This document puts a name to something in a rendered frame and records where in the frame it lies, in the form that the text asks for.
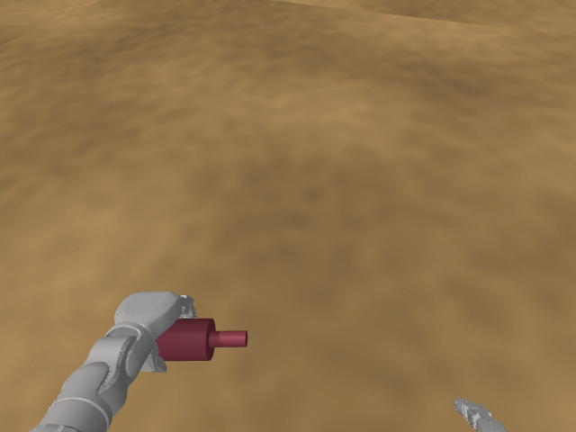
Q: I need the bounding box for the left robot arm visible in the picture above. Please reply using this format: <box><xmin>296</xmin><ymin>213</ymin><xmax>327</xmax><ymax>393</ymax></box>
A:
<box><xmin>29</xmin><ymin>321</ymin><xmax>153</xmax><ymax>432</ymax></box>

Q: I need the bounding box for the right robot hand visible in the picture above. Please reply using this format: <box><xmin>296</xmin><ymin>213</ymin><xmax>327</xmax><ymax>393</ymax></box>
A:
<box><xmin>454</xmin><ymin>398</ymin><xmax>507</xmax><ymax>432</ymax></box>

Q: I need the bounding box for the bottle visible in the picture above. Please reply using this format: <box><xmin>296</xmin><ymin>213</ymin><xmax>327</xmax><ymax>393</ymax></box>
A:
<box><xmin>155</xmin><ymin>319</ymin><xmax>248</xmax><ymax>361</ymax></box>

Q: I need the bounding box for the left robot hand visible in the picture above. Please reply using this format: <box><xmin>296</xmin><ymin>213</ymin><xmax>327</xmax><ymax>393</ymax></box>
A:
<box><xmin>114</xmin><ymin>291</ymin><xmax>196</xmax><ymax>373</ymax></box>

